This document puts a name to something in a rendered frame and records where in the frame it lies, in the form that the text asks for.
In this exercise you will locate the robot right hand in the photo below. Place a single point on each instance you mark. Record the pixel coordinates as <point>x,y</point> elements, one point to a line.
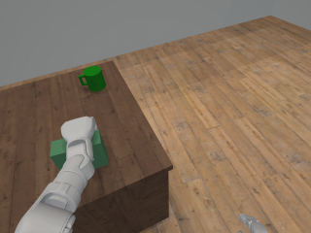
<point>252,223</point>

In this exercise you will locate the robot left hand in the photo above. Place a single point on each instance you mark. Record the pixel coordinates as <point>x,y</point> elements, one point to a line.
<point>79,127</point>

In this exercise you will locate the table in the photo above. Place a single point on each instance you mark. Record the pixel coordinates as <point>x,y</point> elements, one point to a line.
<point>128,195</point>

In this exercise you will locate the left robot forearm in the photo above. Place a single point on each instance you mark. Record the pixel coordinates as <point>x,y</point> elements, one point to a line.
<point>66,189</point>

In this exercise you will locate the sponge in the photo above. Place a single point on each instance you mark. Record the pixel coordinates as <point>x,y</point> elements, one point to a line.
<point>59,151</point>

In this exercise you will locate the robot left upper arm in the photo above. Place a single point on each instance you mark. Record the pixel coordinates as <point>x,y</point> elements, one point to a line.
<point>47,218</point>

